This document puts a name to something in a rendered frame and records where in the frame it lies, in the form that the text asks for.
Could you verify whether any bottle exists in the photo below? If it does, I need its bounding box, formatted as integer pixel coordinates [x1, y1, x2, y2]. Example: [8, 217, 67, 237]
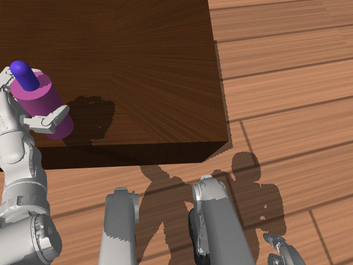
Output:
[10, 60, 74, 140]

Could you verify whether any right robot hand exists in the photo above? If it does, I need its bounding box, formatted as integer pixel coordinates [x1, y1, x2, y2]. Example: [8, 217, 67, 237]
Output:
[263, 233, 306, 265]

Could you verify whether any right robot foot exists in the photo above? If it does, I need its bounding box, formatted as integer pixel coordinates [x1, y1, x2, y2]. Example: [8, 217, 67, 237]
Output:
[188, 208, 211, 265]

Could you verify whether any left robot hand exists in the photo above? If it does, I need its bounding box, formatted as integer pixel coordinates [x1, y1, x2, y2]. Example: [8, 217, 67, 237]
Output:
[0, 67, 69, 136]

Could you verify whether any left robot arm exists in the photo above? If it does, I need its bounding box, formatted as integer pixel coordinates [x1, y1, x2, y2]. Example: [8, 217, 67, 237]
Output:
[0, 131, 62, 265]

